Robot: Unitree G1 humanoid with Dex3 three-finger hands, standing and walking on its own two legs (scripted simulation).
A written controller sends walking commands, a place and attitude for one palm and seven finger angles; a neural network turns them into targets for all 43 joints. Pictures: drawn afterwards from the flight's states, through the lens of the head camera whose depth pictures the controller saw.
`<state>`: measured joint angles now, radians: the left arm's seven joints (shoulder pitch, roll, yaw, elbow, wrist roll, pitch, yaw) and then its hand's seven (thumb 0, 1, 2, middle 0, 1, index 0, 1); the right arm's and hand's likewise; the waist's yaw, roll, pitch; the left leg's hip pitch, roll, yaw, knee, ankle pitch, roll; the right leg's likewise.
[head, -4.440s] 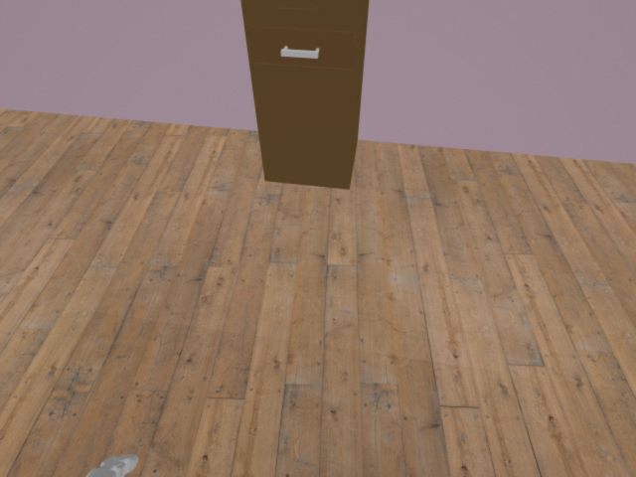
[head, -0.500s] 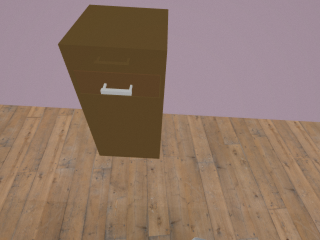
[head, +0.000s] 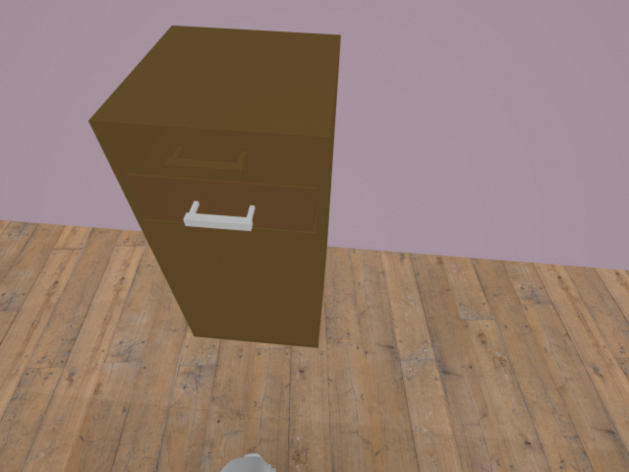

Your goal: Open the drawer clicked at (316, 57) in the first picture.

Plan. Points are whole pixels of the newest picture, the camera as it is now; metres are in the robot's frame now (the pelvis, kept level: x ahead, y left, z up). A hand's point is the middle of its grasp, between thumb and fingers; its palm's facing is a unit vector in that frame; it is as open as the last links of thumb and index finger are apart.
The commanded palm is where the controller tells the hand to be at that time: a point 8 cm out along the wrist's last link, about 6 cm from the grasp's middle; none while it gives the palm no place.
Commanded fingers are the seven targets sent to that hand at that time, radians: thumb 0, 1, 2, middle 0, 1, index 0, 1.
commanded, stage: come to a stop and stand still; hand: left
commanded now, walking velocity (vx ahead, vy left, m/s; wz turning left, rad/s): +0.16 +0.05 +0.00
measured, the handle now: (220, 214) +0.60 +0.25 -0.10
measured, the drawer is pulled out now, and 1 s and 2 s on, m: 0.00 0.00 0.00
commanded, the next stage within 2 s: look again from close up in 1.70 s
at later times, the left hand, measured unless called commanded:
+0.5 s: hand out of the picture +0.13 +0.21 -0.17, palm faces +0.00 -0.97 -0.25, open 7.4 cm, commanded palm none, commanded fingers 0.00 0.90 0.90 -0.20 -0.30 -0.20 -0.30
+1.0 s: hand out of the picture +0.06 +0.16 -0.15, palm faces +0.06 -0.96 -0.27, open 7.3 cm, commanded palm none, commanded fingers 0.00 0.90 0.90 -0.20 -0.30 -0.20 -0.30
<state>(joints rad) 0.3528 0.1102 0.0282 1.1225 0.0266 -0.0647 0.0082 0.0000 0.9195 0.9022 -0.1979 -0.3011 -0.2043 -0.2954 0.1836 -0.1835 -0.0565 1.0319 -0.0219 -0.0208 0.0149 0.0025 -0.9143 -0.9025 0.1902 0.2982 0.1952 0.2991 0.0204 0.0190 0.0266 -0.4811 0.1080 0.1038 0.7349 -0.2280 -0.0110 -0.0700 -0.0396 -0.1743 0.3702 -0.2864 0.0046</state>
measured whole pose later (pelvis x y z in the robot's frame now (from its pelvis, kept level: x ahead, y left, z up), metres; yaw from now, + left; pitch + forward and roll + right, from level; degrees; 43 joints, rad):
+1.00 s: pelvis +0.03 -0.03 +0.01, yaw -1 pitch +1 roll +3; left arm 0.25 0.15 0.04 1.01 0.03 0.00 0.03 0.00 0.91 0.90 -0.20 -0.30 -0.21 -0.30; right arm 0.24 -0.25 -0.06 1.04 -0.02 0.07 0.00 0.00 -0.91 -0.90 0.19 0.30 0.20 0.30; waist 0.03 0.02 0.05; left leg -0.35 0.03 0.00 0.86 -0.38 -0.05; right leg -0.24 -0.07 -0.07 0.44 -0.21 -0.02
